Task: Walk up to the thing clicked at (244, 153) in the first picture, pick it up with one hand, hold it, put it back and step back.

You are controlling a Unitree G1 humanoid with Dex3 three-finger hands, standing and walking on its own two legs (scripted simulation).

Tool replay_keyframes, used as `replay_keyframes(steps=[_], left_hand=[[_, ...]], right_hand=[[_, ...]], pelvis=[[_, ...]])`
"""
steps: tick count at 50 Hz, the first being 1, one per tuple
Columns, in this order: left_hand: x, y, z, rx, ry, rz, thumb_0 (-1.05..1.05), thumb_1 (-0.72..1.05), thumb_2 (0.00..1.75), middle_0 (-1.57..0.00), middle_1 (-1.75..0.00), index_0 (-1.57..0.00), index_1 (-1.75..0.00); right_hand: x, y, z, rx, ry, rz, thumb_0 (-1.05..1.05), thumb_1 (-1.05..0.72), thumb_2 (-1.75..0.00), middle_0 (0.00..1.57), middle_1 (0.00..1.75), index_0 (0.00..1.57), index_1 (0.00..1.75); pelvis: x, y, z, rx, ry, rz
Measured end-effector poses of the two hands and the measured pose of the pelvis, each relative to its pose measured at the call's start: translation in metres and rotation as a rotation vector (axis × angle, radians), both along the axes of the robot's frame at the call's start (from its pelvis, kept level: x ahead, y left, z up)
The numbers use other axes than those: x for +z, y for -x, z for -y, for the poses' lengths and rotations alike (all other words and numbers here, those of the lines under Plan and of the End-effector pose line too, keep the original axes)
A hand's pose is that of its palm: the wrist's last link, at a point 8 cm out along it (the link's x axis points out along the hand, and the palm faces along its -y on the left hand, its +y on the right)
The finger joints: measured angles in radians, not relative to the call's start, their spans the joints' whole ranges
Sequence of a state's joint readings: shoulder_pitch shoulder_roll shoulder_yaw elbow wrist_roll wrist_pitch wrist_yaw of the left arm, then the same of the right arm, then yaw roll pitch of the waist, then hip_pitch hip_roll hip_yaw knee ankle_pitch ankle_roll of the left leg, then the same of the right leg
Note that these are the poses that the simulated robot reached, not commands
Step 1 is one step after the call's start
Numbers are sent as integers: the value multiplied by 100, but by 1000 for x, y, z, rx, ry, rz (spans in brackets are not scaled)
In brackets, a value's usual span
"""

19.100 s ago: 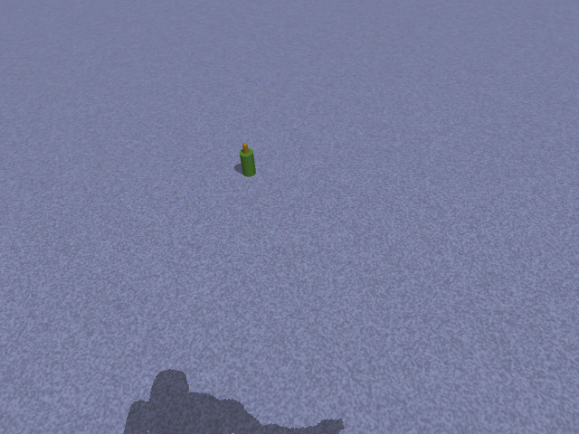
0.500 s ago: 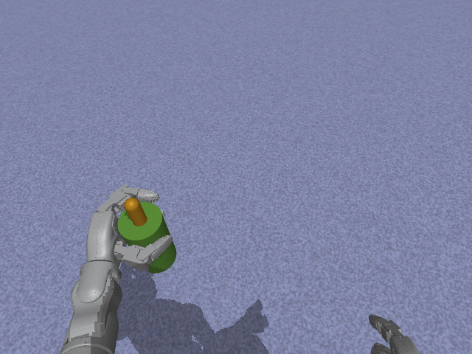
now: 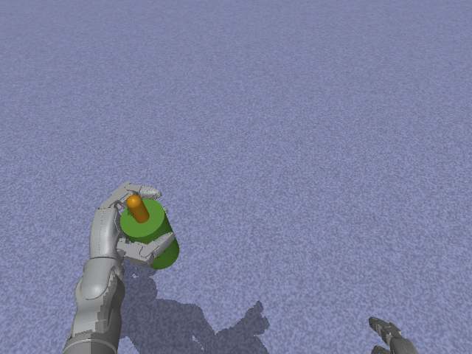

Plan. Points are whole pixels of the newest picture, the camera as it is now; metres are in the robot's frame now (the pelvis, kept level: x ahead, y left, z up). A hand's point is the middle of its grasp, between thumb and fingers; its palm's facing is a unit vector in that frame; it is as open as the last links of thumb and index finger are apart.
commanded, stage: hold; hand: left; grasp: from the side
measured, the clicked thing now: (149, 229) +0.33 +0.17 +0.03
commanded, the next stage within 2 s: crouch in 1.00 s
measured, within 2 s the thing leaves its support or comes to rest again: neither
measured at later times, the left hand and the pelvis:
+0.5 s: hand (147, 231) +0.32 +0.17 +0.04, palm faces +0.04 -1.00 -0.03, open 9.6 cm; pelvis +0.00 +0.00 +0.00, yaw +0 degrees
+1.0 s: hand (146, 230) +0.32 +0.17 +0.04, palm faces +0.04 -1.00 -0.03, open 9.6 cm; pelvis +0.00 +0.00 +0.00, yaw +0 degrees
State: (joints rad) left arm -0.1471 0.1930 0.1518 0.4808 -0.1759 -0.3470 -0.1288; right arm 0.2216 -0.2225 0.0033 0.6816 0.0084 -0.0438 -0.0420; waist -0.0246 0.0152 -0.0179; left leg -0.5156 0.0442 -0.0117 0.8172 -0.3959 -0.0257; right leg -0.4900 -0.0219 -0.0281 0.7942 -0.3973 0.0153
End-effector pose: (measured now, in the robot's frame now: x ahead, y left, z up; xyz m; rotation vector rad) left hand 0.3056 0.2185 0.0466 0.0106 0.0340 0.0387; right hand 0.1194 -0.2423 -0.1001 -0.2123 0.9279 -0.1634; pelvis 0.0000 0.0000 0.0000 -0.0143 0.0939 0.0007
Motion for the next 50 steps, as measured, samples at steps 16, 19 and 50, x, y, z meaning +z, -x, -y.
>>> replay_keyframes(steps=[16, 19, 50], left_hand=[[-5, 7, -1, 4, -10, -14, -2, -35, 112, -71, -104, -75, -105], [-3, 7, -1, 0, -16, -6, -2, -35, 112, -71, -104, -75, -105], [-2, 6, -2, 5, -15, -5, -2, -35, 112, -71, -104, -75, -105]], right_hand=[[0, 4, 3, -1, 6, -7, 1, -92, -90, 20, 29, 20, 29], [0, 4, 2, -1, 5, -5, 1, -92, -90, 20, 29, 20, 29], [1, 4, 1, 1, 3, 1, 1, -93, -90, 20, 29, 20, 29]], pelvis=[[0, 3, 1, 0, -1, 1], [0, 3, 1, 0, -1, 2], [1, 3, 1, 1, 0, 5]])
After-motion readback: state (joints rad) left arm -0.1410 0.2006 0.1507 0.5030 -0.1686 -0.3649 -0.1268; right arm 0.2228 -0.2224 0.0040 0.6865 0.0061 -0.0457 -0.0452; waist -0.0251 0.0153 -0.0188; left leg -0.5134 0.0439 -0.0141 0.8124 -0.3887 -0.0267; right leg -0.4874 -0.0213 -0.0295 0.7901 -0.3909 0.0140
